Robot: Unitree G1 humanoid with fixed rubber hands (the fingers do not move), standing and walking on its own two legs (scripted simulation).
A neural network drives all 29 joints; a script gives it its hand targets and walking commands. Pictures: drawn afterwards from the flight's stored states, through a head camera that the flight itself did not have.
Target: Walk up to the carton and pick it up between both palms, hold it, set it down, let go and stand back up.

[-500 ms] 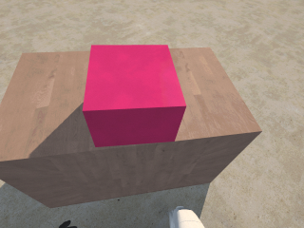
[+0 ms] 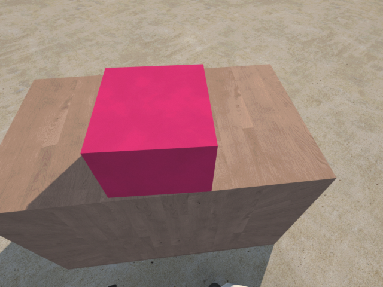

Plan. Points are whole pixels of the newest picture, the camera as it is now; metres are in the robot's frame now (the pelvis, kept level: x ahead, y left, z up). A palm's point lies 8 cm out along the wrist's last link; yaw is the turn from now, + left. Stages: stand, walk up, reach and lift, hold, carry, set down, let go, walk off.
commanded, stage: walk up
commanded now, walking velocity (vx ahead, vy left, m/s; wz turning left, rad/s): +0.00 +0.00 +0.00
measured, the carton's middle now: (157, 128) +0.51 +0.11 -0.01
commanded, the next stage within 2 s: none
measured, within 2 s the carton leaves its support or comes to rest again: neither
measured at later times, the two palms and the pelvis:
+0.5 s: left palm out of the picture -0.04 +0.22 -0.13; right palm out of the picture -0.02 -0.20 -0.14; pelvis -0.01 +0.01 +0.01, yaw +1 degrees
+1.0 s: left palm out of the picture +0.07 +0.34 -0.13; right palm out of the picture -0.03 -0.08 -0.11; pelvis +0.03 +0.11 +0.02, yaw +1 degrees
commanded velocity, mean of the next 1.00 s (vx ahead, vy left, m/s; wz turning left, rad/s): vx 0.12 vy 0.04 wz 0.00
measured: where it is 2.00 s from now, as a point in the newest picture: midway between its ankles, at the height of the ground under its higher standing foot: outside the picture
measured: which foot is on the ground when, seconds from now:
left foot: up 0.00-0.02, down 0.04-0.46, up 0.48-0.74, down 0.76-1.00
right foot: down 0.00-0.10, up 0.12-0.24, down 0.26-0.76, up 0.78-1.00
